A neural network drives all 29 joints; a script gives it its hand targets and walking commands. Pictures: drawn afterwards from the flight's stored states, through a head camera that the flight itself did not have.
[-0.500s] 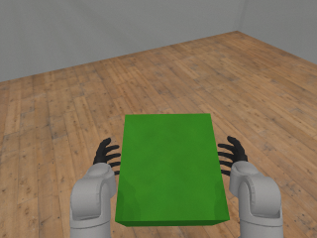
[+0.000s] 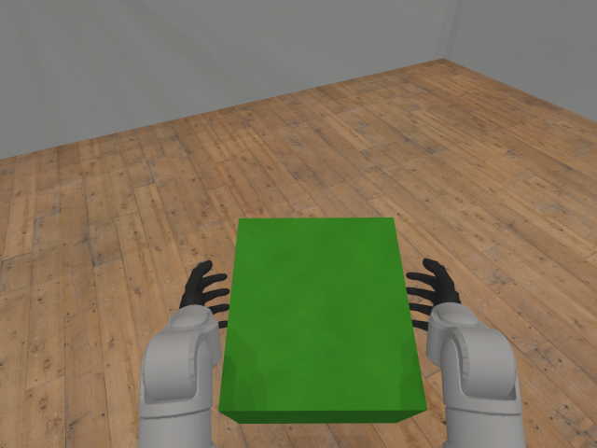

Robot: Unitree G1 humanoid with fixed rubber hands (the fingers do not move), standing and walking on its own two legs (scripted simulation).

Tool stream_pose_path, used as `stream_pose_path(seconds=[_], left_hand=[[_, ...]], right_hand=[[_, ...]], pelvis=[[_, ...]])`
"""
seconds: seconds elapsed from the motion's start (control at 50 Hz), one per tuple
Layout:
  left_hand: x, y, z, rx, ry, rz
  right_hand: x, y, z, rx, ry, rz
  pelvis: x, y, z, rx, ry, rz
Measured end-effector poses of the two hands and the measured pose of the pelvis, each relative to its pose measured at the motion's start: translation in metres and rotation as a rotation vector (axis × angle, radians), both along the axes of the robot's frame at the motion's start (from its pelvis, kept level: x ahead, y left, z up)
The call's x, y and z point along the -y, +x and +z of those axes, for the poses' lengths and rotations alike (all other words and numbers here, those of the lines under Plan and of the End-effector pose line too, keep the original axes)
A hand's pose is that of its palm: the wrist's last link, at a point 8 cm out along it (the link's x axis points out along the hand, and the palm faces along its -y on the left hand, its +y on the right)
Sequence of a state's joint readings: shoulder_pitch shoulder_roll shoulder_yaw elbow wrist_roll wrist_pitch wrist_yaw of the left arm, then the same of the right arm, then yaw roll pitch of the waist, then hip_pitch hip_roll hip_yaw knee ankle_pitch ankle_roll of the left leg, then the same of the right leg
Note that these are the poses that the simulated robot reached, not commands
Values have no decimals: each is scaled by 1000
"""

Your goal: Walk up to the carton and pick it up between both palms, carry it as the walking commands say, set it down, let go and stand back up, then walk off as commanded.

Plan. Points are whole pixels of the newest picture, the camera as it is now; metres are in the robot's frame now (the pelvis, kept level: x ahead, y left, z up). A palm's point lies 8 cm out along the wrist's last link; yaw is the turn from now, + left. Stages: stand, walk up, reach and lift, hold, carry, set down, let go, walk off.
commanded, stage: carry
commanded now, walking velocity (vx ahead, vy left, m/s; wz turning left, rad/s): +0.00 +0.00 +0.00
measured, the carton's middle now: (316, 320) +0.31 +0.00 +0.01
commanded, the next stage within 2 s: none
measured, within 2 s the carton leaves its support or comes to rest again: neither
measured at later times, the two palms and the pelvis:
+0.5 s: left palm (228, 306) +0.30 +0.12 +0.07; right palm (455, 303) +0.30 -0.19 +0.06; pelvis +0.03 -0.03 +0.00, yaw +0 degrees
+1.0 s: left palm (247, 304) +0.32 +0.10 +0.04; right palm (462, 299) +0.32 -0.21 +0.04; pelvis +0.04 -0.06 +0.00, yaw +0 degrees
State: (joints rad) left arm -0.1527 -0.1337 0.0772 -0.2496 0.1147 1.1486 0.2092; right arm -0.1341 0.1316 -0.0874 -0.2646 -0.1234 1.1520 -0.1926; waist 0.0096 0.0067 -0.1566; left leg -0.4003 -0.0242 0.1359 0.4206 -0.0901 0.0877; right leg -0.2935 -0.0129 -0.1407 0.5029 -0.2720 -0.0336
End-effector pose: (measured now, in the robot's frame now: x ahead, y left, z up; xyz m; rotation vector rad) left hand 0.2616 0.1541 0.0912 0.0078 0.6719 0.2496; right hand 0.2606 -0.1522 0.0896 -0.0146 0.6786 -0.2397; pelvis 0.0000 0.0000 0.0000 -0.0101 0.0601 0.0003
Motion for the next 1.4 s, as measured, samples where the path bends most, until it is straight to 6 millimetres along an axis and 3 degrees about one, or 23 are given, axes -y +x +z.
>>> stream_pose_path(seconds=[0.78, 1.14, 1.4], left_hand=[[46, 51, -42, 2, -3, -27], [53, 57, -54, 10, 3, -39], [51, 55, -51, 21, 5, -47]], right_hand=[[50, 55, -45, -1, 4, 37], [58, 63, -55, 17, 6, 48], [57, 60, -51, 36, 7, 43]], pelvis=[[50, 37, -3, 19, 29, 1], [57, 46, -4, 26, 31, -3], [54, 44, -4, 29, 28, -9]])
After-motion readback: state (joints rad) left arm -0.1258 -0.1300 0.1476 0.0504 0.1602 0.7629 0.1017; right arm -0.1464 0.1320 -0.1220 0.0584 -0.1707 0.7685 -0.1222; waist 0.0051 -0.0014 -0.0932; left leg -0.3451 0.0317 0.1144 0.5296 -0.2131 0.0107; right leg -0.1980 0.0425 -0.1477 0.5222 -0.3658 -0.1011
